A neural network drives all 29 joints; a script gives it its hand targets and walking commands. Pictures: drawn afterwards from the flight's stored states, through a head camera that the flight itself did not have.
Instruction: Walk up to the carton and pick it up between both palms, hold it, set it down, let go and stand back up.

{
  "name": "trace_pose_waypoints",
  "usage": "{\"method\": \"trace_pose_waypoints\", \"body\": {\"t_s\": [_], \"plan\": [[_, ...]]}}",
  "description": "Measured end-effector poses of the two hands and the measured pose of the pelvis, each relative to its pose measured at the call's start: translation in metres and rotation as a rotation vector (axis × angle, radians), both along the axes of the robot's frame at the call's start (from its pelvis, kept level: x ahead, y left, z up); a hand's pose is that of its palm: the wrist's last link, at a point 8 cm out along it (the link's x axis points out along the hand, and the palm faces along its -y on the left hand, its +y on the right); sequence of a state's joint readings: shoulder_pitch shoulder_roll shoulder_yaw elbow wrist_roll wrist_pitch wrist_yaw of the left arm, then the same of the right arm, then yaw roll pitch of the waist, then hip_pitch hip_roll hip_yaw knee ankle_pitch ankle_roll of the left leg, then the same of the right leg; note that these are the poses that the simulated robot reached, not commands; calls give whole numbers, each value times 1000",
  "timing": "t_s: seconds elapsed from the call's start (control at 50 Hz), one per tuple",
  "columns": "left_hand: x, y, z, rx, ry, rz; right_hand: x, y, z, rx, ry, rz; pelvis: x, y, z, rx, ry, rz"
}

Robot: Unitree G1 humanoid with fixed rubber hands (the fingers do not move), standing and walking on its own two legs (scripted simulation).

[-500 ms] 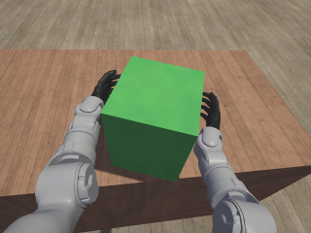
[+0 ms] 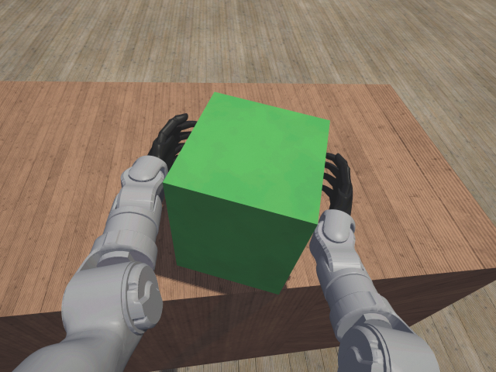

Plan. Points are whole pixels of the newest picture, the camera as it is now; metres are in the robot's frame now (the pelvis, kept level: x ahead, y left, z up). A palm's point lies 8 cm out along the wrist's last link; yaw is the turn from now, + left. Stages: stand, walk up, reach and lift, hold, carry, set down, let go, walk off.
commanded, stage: reach and lift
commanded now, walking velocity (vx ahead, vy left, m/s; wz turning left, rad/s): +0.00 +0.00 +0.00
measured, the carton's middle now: (248, 197) +0.42 +0.01 +0.03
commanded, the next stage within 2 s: none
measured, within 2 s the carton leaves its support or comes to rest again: leaves its support in 0.08 s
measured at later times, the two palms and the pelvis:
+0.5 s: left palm (182, 158) +0.44 +0.12 +0.11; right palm (357, 215) +0.36 -0.16 +0.07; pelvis -0.01 -0.02 +0.00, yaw +0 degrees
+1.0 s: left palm (175, 150) +0.40 +0.12 +0.16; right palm (374, 198) +0.35 -0.17 +0.13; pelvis -0.03 -0.02 +0.00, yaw +0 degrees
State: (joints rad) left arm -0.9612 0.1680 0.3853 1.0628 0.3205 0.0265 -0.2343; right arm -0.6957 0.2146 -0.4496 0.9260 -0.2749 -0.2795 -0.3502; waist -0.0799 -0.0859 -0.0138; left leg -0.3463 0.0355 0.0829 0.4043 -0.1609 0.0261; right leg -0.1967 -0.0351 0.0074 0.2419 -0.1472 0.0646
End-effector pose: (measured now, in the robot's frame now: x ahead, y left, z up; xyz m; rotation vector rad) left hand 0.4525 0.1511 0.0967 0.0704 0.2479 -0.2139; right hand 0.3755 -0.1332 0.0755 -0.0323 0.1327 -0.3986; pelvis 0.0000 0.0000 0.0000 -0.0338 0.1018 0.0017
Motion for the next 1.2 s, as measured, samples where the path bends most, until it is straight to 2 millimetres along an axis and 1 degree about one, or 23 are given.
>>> {"method": "trace_pose_waypoints", "body": {"t_s": [0.26,0.36,0.5,0.64,0.8,1.0,1.06,1.2], "plan": [[-7,-21,21,-15,-83,-6,-16,-15,2,44,-45,-32,-9,-9,1,-2,-12,-4],[-12,-29,18,-14,-57,5,-20,-23,-1,67,-24,-26,-11,-13,1,3,-17,-4],[-16,-33,16,-12,-34,36,-20,-29,-1,98,-2,-8,-11,-18,2,7,-22,-5],[-21,-35,24,0,-54,61,-17,-32,11,106,-18,19,-12,-19,2,7,-34,-5],[-34,-31,38,21,-55,95,-21,-31,25,122,-13,53,-15,-19,3,7,-69,-4],[-50,-31,66,18,-81,138,-26,-32,51,137,-39,90,-25,-20,2,9,-101,-3],[-51,-32,69,20,-66,148,-25,-34,54,135,-23,101,-27,-21,2,12,-105,-3],[-52,-34,71,23,-41,169,-22,-36,54,156,2,113,-26,-24,3,15,-104,-3]]}}
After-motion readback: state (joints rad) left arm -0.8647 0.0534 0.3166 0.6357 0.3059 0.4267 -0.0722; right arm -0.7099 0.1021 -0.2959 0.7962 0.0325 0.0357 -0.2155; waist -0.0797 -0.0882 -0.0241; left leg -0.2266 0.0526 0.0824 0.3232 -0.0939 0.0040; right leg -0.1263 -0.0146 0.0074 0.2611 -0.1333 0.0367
